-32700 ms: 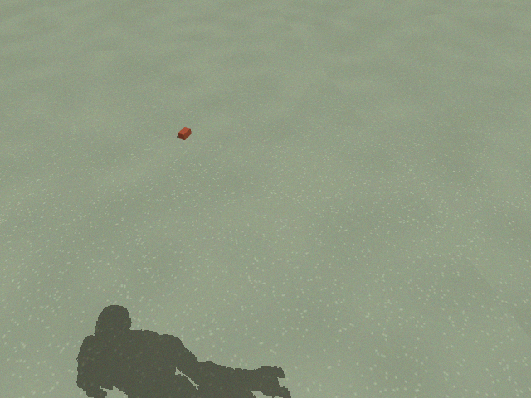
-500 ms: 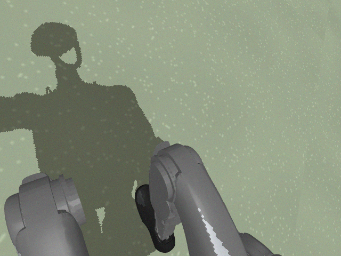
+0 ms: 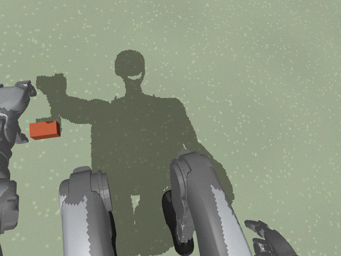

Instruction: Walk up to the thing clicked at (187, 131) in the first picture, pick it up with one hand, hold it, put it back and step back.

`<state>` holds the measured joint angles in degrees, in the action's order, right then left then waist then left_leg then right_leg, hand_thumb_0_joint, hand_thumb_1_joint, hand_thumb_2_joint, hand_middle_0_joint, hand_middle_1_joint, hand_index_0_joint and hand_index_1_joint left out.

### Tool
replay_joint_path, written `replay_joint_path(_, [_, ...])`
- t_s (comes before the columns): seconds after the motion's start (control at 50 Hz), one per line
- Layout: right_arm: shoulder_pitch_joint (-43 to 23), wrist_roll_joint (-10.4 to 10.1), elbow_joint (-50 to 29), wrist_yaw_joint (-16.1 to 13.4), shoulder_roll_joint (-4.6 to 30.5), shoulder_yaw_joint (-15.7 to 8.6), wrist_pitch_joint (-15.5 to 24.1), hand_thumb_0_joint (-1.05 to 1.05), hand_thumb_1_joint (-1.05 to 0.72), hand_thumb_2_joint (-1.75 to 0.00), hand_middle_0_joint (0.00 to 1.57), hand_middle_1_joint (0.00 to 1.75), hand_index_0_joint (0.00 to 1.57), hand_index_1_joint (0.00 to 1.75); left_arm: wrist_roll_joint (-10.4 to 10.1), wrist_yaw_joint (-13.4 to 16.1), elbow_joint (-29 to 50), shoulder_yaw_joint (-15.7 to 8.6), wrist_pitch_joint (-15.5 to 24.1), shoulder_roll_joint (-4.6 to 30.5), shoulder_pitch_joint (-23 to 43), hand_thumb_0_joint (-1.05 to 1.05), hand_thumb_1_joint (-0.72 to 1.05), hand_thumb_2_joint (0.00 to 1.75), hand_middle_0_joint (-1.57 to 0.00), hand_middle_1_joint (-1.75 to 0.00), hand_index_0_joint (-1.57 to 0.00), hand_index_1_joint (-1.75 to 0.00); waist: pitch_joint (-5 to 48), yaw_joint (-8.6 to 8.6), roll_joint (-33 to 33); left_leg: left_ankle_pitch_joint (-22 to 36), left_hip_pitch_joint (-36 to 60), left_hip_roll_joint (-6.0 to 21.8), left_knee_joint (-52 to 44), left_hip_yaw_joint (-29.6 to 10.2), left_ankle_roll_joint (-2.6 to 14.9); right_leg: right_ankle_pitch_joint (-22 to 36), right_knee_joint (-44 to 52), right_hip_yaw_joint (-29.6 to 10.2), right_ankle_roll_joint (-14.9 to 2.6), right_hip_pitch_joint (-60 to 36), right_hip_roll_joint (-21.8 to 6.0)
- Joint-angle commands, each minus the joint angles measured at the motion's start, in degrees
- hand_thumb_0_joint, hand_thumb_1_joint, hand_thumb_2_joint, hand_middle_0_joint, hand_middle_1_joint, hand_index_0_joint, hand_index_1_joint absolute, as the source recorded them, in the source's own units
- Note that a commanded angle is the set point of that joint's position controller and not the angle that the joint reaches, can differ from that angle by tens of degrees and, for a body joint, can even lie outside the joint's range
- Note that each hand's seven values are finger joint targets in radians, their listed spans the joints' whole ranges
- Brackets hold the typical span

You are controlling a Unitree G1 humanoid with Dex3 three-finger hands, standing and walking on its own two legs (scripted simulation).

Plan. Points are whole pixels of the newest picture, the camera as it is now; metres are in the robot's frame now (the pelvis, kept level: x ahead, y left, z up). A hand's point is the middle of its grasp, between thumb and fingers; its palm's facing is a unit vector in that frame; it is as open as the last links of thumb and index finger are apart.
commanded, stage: withdraw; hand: left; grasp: from above
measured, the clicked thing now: (45, 130) +0.49 +0.30 -0.34
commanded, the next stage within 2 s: home in 0.16 s
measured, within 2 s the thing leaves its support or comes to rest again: neither
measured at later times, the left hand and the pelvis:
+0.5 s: hand (17, 114) +0.48 +0.31 -0.17, palm faces -0.28 -0.13 -0.95, open 11.5 cm; pelvis +0.02 +0.01 -0.02, yaw -1 degrees
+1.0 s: hand out of the picture +0.30 +0.26 +0.05, palm faces -0.11 -0.81 -0.58, open 7.5 cm; pelvis +0.02 +0.01 +0.16, yaw +5 degrees
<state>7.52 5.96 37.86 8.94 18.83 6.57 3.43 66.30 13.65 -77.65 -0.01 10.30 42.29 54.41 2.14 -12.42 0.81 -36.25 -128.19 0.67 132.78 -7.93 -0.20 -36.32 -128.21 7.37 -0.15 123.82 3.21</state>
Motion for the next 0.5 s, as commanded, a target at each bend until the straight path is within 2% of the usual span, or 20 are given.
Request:
replay_joint_path(0.0, [9.60, 0.99, -0.10, -2.10, 11.60, -2.97, -0.66, 0.00, -0.89, -0.90, 0.20, 0.30, 0.20, 0.30, 3.16, 4.38, 5.42, -5.47, 3.36, 19.48, 17.50, 0.00, -0.29, 0.82, -0.27, -0.79, -0.27, -0.79, 33.86, -0.54, -14.01, 3.08, 19.11, -1.23, -9.45, 5.13, 1.95, 3.17, 12.89, -0.56, -2.62, -17.79, 1.68])
replay_joint_path(0.02, [9.58, 1.18, -0.21, -2.18, 11.13, -2.78, -0.84, 0.00, -0.89, -0.90, 0.20, 0.30, 0.20, 0.30, 3.80, 5.29, 3.88, -5.30, 3.80, 19.34, 17.52, 0.00, -0.28, 0.82, -0.27, -0.78, -0.27, -0.78, 34.75, -1.04, -14.51, 3.26, 19.67, -0.83, -9.19, 4.76, 1.82, 2.99, 12.23, -0.99, -2.60, -18.08, 2.03])
replay_joint_path(0.04, [10.12, 1.42, 0.24, -2.31, 11.60, -2.67, -0.79, 0.00, -0.89, -0.89, 0.20, 0.30, 0.20, 0.30, 4.53, 6.38, 5.83, -5.69, 4.58, 20.46, 20.25, 0.00, -0.28, 0.81, -0.27, -0.78, -0.27, -0.78, 35.70, -1.63, -15.96, 3.53, 20.10, -0.94, -8.78, 4.81, 1.91, 3.90, 11.92, -0.37, -2.39, -17.33, 1.79])
replay_joint_path(0.08, [10.44, 1.88, 0.57, -2.59, 11.75, -2.60, -0.76, 0.00, -0.89, -0.89, 0.20, 0.30, 0.20, 0.30, 4.82, 8.37, 4.25, -6.32, 5.06, 20.74, 20.94, 0.00, -0.27, 0.80, -0.27, -0.78, -0.28, -0.77, 35.87, -1.90, -16.99, 3.20, 20.68, -0.87, -8.83, 4.43, 1.81, 3.58, 11.31, 0.11, -2.31, -16.26, 1.77])
replay_joint_path(0.12, [10.70, 2.43, 1.19, -2.64, 12.01, -2.45, -0.56, 0.00, -0.88, -0.89, 0.20, 0.30, 0.20, 0.30, 5.00, 9.96, 1.38, -6.16, 5.35, 20.02, 20.18, 0.00, -0.27, 0.80, -0.26, -0.79, -0.27, -0.78, 35.09, -2.47, -17.40, 3.11, 21.06, -0.56, -8.76, 3.90, 1.56, 3.54, 10.53, 0.86, -2.38, -15.25, 1.88])
replay_joint_path(0.16, [11.52, 2.98, 1.82, -2.77, 12.76, -2.80, 0.04, 0.00, -0.89, -0.89, 0.20, 0.30, 0.20, 0.30, 5.34, 11.02, -0.64, -5.03, 5.17, 17.84, 19.74, 0.00, -0.28, 0.80, -0.25, -0.80, -0.26, -0.78, 33.55, -3.71, -17.65, 2.34, 22.69, -0.66, -8.91, 3.55, 1.44, 3.93, 9.86, 2.75, -2.34, -12.13, 1.50])
replay_joint_path(0.22, [12.39, 3.23, 2.53, -2.67, 13.33, -3.38, 0.84, 0.00, -0.89, -0.89, 0.20, 0.30, 0.20, 0.30, 5.23, 12.66, 2.95, -5.18, 4.93, 18.66, 21.05, 0.00, -0.26, 0.78, -0.28, -0.77, -0.29, -0.76, 37.65, -2.88, -21.33, 3.33, 26.23, -0.28, -8.74, 2.97, 0.99, 5.46, 8.14, 3.49, -2.49, -11.21, 1.36])
replay_joint_path(0.24, [12.74, 3.33, 2.63, -2.54, 13.53, -3.67, 1.12, 0.00, -0.89, -0.89, 0.20, 0.30, 0.20, 0.30, 5.36, 13.07, 3.71, -5.84, 4.61, 19.07, 20.11, 0.00, -0.24, 0.77, -0.30, -0.76, -0.31, -0.75, 38.60, -2.59, -22.14, 4.20, 27.28, -0.29, -8.69, 3.02, 0.85, 6.29, 7.74, 3.80, -2.56, -11.24, 1.20])
replay_joint_path(0.26, [13.42, 3.26, 2.65, -2.36, 13.66, -3.98, 1.33, 0.00, -0.88, -0.89, 0.20, 0.30, 0.20, 0.30, 4.90, 13.65, 7.40, -7.11, 4.35, 20.10, 19.65, 0.00, -0.16, 0.85, -0.25, -0.68, -0.23, -0.70, 41.26, -1.75, -24.45, 6.17, 29.28, -0.41, -9.23, 3.21, 0.65, 8.29, 7.21, 4.02, -2.46, -12.21, 0.96])
replay_joint_path(0.3, [12.99, 3.20, 2.22, -2.11, 14.17, -5.08, 1.79, 0.00, -0.88, -0.89, 0.20, 0.30, 0.20, 0.30, 3.70, 14.25, 10.38, -8.07, 3.19, 19.67, 17.17, 0.00, -0.10, 0.95, -0.25, -0.66, -0.23, -0.68, 43.78, -0.88, -25.24, 8.82, 32.21, -0.34, -9.25, 3.10, 0.38, 10.25, 6.39, 4.19, -2.83, -11.07, 0.61])
replay_joint_path(0.36, [13.45, 2.43, 1.49, -1.66, 13.77, -6.77, 1.89, 0.00, -0.89, -0.90, 0.20, 0.30, 0.20, 0.30, 1.29, 14.40, 16.81, -10.38, 1.06, 20.28, 14.79, 0.00, 0.12, 0.90, -0.23, -0.55, -0.21, -0.56, 49.61, 1.15, -28.27, 12.00, 37.07, -0.12, -11.24, 3.27, 0.16, 12.87, 6.93, 3.38, -3.05, -12.64, 0.33])
replay_joint_path(0.38, [13.96, 2.07, 1.37, -1.50, 13.73, -7.44, 1.72, 0.00, -0.89, -0.90, 0.20, 0.30, 0.20, 0.30, 0.00, 14.27, 18.47, -11.15, 0.14, 19.67, 13.07, 0.00, 0.14, 0.88, -0.22, -0.52, -0.21, -0.54, 49.91, 2.03, -28.48, 12.32, 36.45, -0.15, -12.23, 3.59, 0.10, 13.22, 7.55, 3.18, -3.08, -13.63, 0.11])
replay_joint_path(0.42, [14.58, 1.28, 1.05, -1.13, 12.99, -8.45, 1.51, 0.00, -0.89, -0.90, 0.20, 0.30, 0.20, 0.30, -2.77, 13.03, 20.73, -11.39, -1.65, 18.17, 10.72, 0.00, 0.30, 0.88, -0.22, -0.47, -0.21, -0.48, 50.84, 3.15, -25.96, 11.91, 36.03, -0.18, -13.63, 4.03, 0.56, 13.06, 9.90, 2.35, -3.10, -15.20, 0.06])
replay_joint_path(0.46, [15.43, 0.33, 1.33, -0.66, 11.57, -9.10, 1.42, 0.00, -0.89, -0.90, 0.20, 0.30, 0.20, 0.30, -6.10, 10.54, 21.54, -9.27, -3.65, 13.27, 7.86, 0.00, 0.37, 0.84, -0.20, -0.41, -0.20, -0.42, 51.21, 3.74, -24.42, 11.42, 36.34, -0.28, -15.78, 4.39, 1.04, 12.92, 12.55, 1.40, -2.88, -17.92, 0.20])
replay_joint_path(0.48, [15.24, -0.44, 1.76, -0.62, 10.85, -9.66, 1.22, 0.00, -0.89, -0.90, 0.20, 0.30, 0.20, 0.30, -8.77, 9.20, 22.05, -9.37, -4.88, 11.79, 4.68, 0.00, 0.43, 0.85, -0.20, -0.40, -0.20, -0.41, 51.81, 5.50, -23.43, 11.44, 37.33, -0.30, -17.35, 4.84, 1.32, 12.74, 14.31, 0.67, -2.59, -19.33, 0.31])
